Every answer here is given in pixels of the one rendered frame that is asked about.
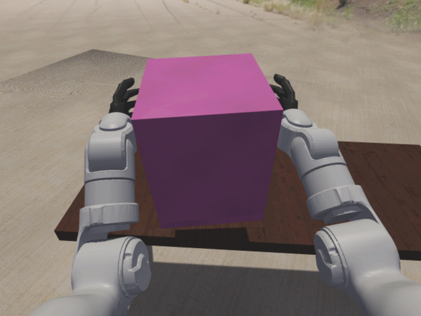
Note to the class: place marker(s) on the table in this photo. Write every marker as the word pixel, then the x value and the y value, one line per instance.
pixel 389 174

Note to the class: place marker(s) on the left robot upper arm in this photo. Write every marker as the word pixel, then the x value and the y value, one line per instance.
pixel 107 275

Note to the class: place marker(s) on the carton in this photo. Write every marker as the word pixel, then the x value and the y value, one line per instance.
pixel 207 130

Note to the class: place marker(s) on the right robot forearm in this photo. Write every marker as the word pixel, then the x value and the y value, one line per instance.
pixel 331 191

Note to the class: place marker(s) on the robot right hand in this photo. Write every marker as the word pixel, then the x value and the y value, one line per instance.
pixel 286 93

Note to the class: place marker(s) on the robot left hand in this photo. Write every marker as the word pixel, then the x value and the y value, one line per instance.
pixel 121 96

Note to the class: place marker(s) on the right robot upper arm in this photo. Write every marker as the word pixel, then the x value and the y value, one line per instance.
pixel 359 257

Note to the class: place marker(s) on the left robot forearm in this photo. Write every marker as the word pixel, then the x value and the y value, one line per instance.
pixel 109 176

